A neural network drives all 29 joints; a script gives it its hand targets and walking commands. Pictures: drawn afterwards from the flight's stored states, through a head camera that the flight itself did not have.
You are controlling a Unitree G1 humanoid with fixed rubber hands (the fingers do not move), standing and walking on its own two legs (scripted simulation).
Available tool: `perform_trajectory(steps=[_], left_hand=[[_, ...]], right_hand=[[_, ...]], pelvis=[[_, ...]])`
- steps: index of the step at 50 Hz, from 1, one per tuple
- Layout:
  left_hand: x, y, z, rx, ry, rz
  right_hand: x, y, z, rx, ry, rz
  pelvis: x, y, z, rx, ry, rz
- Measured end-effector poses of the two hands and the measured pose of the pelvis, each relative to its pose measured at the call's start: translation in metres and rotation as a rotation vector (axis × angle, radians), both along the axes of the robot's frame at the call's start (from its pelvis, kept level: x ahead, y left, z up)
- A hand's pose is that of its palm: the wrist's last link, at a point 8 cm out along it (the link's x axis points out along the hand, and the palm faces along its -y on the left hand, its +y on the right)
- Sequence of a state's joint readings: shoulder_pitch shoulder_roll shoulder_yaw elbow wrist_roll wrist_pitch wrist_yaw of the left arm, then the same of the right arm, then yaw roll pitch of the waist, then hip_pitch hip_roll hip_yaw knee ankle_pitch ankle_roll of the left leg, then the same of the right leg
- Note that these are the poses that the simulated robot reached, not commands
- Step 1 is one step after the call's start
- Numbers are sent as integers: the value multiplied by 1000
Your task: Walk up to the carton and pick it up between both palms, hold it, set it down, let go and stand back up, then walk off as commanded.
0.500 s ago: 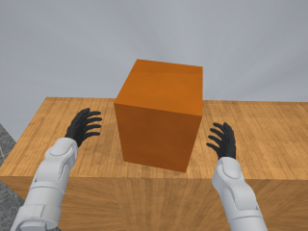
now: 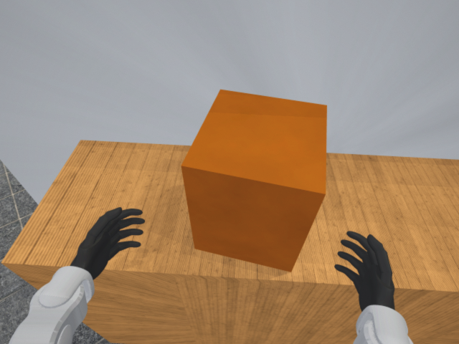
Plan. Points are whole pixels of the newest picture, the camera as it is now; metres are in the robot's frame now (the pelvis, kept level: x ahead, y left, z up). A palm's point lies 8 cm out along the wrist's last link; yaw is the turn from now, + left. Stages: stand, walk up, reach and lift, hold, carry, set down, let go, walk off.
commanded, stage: set down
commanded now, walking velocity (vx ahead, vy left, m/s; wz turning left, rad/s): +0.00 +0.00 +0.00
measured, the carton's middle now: (256, 181) +0.40 -0.01 +0.07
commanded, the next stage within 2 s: none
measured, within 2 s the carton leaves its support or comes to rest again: neither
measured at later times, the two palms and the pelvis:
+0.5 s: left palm (76, 303) +0.17 +0.25 +0.06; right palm (377, 319) +0.17 -0.17 +0.05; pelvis +0.01 +0.00 +0.00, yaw +0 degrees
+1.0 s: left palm (90, 315) +0.17 +0.24 +0.02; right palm (376, 324) +0.17 -0.19 +0.01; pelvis +0.01 -0.01 +0.00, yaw +1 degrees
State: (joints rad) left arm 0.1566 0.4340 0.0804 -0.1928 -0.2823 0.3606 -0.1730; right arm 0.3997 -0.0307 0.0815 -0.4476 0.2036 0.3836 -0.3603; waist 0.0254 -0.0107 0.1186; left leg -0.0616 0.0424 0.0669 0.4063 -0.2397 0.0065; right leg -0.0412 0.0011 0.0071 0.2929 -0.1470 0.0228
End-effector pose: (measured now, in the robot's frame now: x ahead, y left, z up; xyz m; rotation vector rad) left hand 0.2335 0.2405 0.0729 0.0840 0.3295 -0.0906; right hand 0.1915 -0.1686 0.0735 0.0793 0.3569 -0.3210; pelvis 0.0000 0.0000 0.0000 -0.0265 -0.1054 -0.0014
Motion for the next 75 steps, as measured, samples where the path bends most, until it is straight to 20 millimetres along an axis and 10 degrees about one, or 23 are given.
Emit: perform_trajectory(steps=[21, 75], left_hand=[[-58, 8, -16, 28, 31, 42], [-67, -11, -93, 76, 290, 153]], right_hand=[[-24, -3, -16, -25, 68, 4], [-22, -30, -73, -79, 132, 166]], pelvis=[[8, -2, 0, -1, -12, 6], [4, -17, 2, 16, -7, 11]])
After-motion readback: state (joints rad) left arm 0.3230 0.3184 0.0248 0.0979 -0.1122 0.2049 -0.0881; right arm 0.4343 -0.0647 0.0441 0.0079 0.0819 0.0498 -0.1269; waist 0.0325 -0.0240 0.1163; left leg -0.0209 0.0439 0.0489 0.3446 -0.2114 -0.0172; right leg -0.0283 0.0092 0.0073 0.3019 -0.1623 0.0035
